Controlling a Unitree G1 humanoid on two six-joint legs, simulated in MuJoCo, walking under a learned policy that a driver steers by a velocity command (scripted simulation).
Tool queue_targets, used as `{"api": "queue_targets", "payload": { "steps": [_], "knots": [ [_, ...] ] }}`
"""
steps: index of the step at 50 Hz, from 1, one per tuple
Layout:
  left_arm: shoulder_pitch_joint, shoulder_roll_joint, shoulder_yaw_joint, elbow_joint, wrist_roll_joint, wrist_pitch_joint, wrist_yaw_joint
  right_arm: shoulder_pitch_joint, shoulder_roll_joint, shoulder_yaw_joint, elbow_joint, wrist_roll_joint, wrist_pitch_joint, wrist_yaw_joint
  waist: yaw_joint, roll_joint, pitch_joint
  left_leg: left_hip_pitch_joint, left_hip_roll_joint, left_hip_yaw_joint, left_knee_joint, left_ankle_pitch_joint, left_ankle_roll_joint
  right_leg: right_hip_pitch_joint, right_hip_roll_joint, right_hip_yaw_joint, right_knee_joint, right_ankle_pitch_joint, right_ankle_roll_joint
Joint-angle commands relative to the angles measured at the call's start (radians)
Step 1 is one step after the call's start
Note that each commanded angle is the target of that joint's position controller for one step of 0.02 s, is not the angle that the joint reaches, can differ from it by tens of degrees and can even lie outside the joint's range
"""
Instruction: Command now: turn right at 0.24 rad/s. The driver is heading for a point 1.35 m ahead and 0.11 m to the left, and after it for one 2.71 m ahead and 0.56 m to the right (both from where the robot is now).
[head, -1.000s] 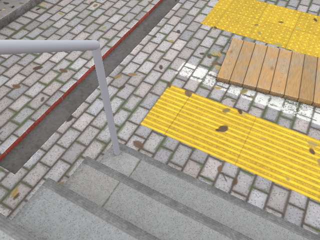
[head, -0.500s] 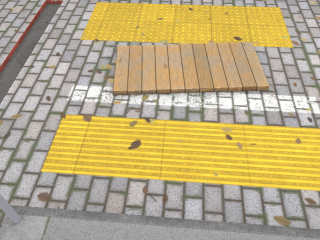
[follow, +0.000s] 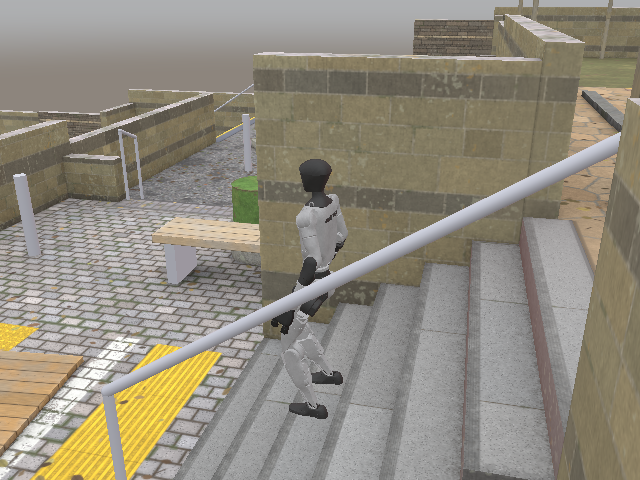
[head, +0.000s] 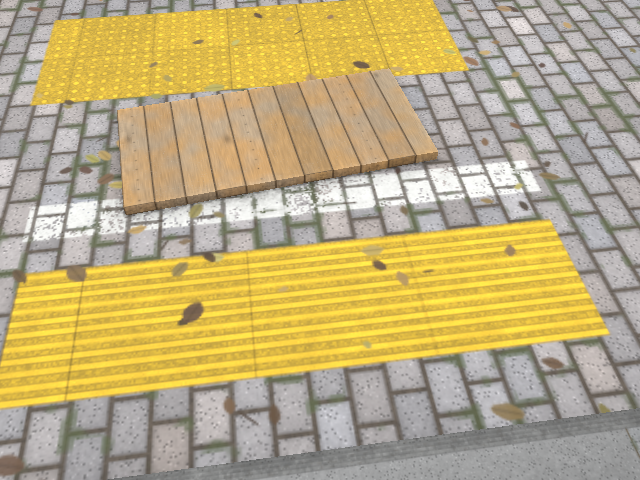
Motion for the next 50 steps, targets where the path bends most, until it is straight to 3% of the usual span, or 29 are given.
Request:
{"api": "queue_targets", "payload": {
  "steps": [1, 2, 3, 5, 7, 9, 11, 12, 13, 14, 15, 16, 17, 18, 19, 22, 31, 41, 50],
  "knots": [
    [0.028, 0.102, 0.028, -0.038, 0.017, 0.021, 0.061, 0.142, -0.133, -0.057, -0.002, 0.005, -0.001, 0.047, -0.036, 0.026, -0.039, 0.453, 0.383, -0.476, -0.224, 1.024, 0.342, -0.49, 0.013, 0.08, 0.353, 0.028, 0.067],
    [0.085, 0.097, 0.023, 0.001, 0.044, 0.026, 0.047, 0.121, -0.073, -0.043, 0.011, 0.04, 0.0, 0.069, 0.0, 0.038, -0.023, 0.393, 0.313, -0.367, -0.196, 1.027, 0.282, -0.453, -0.011, 0.053, 0.357, 0.112, 0.074],
    [0.146, 0.072, 0.013, 0.031, 0.058, 0.022, 0.017, 0.078, -0.03, -0.028, 0.013, 0.059, -0.002, 0.088, 0.052, 0.033, -0.035, 0.273, 0.251, -0.278, -0.189, 0.954, 0.22, -0.342, -0.046, 0.017, 0.372, 0.198, 0.083],
    [0.224, 0.019, 0.003, 0.088, 0.043, 0.01, -0.057, -0.036, 0.012, 0.003, -0.005, 0.062, -0.016, 0.118, 0.121, 0.034, -0.031, 0.012, 0.146, -0.142, -0.21, 0.727, 0.122, -0.095, -0.105, -0.063, 0.336, 0.337, 0.112],
    [0.217, 0.012, -0.002, 0.106, 0.024, 0.002, -0.113, -0.118, -0.041, 0.011, -0.011, 0.082, -0.023, 0.114, 0.137, 0.063, 0.004, -0.182, 0.086, -0.039, -0.254, 0.449, 0.054, 0.141, -0.155, -0.176, 0.153, 0.368, 0.144],
    [0.146, 0.007, -0.014, 0.104, 0.009, -0.005, -0.134, -0.08, -0.093, 0.014, 0.04, 0.095, -0.034, 0.105, 0.096, 0.104, 0.061, -0.253, 0.1, -0.094, -0.278, 0.138, 0.012, 0.322, -0.183, -0.197, -0.054, 0.28, 0.177],
    [0.115, 0.052, -0.011, 0.109, -0.019, -0.015, -0.128, -0.032, -0.12, 0.016, 0.077, 0.117, -0.033, 0.137, 0.089, 0.073, 0.069, -0.089, 0.147, -0.172, -0.231, 0.203, 0.007, 0.372, -0.184, -0.193, -0.364, 0.395, 0.169],
    [0.087, 0.088, -0.002, 0.093, -0.028, -0.012, -0.113, -0.005, -0.141, 0.007, 0.091, 0.122, -0.028, 0.156, 0.073, 0.082, 0.035, 0.036, 0.166, -0.225, -0.212, 0.269, 0.007, 0.371, -0.188, -0.162, -0.449, 0.461, 0.144],
    [-0.002, 0.152, 0.006, 0.058, -0.025, -0.005, -0.091, 0.044, -0.15, -0.011, 0.087, 0.124, -0.024, 0.149, 0.003, 0.023, 0.001, 0.117, 0.134, -0.201, -0.207, 0.154, -0.006, 0.356, -0.175, -0.154, -0.502, 0.447, 0.086],
    [-0.068, 0.175, 0.013, 0.048, -0.005, -0.004, -0.082, 0.081, -0.179, -0.031, 0.085, 0.106, -0.024, 0.131, -0.05, -0.007, 0.042, 0.134, 0.094, -0.126, -0.228, 0.025, -0.004, 0.293, -0.153, -0.182, -0.511, 0.332, 0.016],
    [-0.1, 0.153, 0.016, 0.058, -0.015, -0.001, -0.076, 0.04, -0.185, -0.04, 0.063, 0.073, -0.028, 0.115, -0.061, -0.052, 0.12, 0.173, 0.064, -0.039, -0.242, -0.095, -0.003, 0.131, -0.129, -0.16, -0.56, 0.161, -0.028],
    [-0.064, 0.088, 0.005, 0.079, -0.032, -0.002, -0.067, -0.024, -0.141, -0.035, 0.059, 0.061, -0.031, 0.107, -0.027, -0.017, 0.153, 0.164, 0.085, -0.051, -0.231, -0.1, 0.014, 0.143, -0.152, -0.136, -0.617, 0.217, -0.027],
    [-0.051, 0.057, -0.003, 0.085, -0.045, 0.0, -0.065, -0.005, -0.119, -0.038, 0.071, 0.066, -0.032, 0.101, -0.038, -0.028, 0.184, 0.157, 0.076, -0.036, -0.238, -0.044, 0.02, 0.162, -0.15, -0.133, -0.612, 0.264, -0.032],
    [-0.024, 0.049, -0.003, 0.097, -0.045, 0.003, -0.07, 0.016, -0.103, -0.036, 0.093, 0.084, -0.033, 0.105, -0.023, -0.018, 0.176, 0.165, 0.064, -0.027, -0.245, 0.014, 0.013, 0.203, -0.146, -0.143, -0.621, 0.298, -0.025],
    [0.008, 0.042, -0.004, 0.112, -0.04, 0.0, -0.075, 0.015, -0.083, -0.034, 0.095, 0.087, -0.031, 0.108, -0.017, -0.011, 0.161, 0.195, 0.052, -0.018, -0.244, 0.114, 0.009, 0.222, -0.143, -0.153, -0.62, 0.337, -0.024],
    [0.019, 0.043, 0.003, 0.124, -0.031, 0.001, -0.078, -0.023, -0.102, -0.051, 0.092, 0.082, -0.029, 0.111, 0.002, -0.003, 0.096, 0.294, 0.044, -0.003, -0.24, 0.328, 0.001, 0.261, -0.138, -0.187, -0.626, 0.443, -0.019],
    [-0.023, 0.06, 0.023, 0.151, -0.027, 0.017, -0.074, -0.044, -0.113, -0.08, 0.122, 0.078, -0.021, 0.097, 0.017, -0.001, 0.089, 0.345, 0.035, 0.0, -0.29, 0.411, -0.016, 0.336, -0.147, -0.218, -0.661, 0.5, -0.017],
    [-0.068, 0.066, 0.033, 0.189, -0.019, 0.024, -0.067, -0.011, -0.119, -0.094, 0.164, 0.079, -0.012, 0.093, 0.012, -0.001, 0.111, 0.359, 0.034, -0.009, -0.327, 0.419, -0.015, 0.386, -0.145, -0.232, -0.69, 0.501, -0.015],
    [-0.062, 0.057, 0.032, 0.234, -0.016, 0.029, -0.061, 0.029, -0.104, -0.094, 0.192, 0.078, -0.004, 0.093, 0.008, 0.007, 0.133, 0.373, 0.033, -0.017, -0.347, 0.401, -0.016, 0.397, -0.143, -0.243, -0.712, 0.486, -0.011]
  ]
}}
